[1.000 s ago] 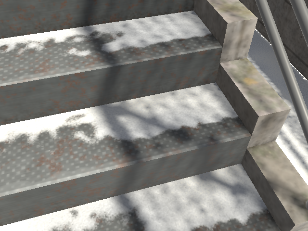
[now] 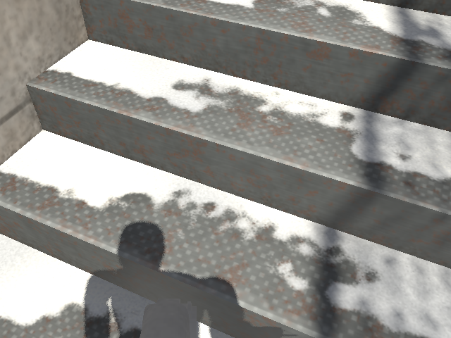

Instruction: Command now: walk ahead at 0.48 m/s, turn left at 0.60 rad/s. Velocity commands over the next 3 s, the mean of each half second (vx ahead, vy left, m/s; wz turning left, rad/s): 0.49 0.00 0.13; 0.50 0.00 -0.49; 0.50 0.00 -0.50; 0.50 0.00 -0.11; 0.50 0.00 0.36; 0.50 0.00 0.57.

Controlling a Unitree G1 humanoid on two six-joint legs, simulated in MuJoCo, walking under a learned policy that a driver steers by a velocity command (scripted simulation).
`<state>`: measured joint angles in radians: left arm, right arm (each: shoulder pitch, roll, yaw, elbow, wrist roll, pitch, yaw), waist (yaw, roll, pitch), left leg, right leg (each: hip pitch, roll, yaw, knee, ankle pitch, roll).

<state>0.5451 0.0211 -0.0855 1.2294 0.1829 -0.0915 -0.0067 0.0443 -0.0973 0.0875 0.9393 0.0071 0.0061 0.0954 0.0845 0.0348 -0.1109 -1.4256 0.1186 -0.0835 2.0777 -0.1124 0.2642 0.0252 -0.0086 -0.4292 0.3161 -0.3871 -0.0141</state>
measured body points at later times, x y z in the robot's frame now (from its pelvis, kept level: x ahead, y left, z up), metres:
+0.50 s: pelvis +0.32 +0.05 +0.17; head +0.31 +0.04 +0.62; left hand +0.49 +0.27 +0.07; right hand +0.24 -0.17 +0.01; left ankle +0.30 +0.17 -0.56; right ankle +0.37 -0.08 -0.22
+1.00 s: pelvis +0.61 +0.00 +0.33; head +0.60 +0.00 +0.78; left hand +0.52 +0.20 +0.18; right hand +0.77 -0.25 +0.24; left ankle +0.72 +0.12 -0.12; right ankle +0.52 -0.08 -0.38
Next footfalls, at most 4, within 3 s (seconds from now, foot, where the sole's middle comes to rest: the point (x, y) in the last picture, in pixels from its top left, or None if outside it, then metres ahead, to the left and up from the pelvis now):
0.16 left None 0.34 0.17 -0.59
0.64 right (294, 284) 0.56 -0.08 -0.42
1.16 left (241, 121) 0.94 0.07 -0.25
1.76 right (390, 34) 1.14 -0.31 -0.07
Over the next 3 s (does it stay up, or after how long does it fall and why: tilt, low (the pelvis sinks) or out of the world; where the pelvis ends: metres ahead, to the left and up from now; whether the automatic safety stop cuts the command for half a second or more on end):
stays up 1.65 -0.44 0.98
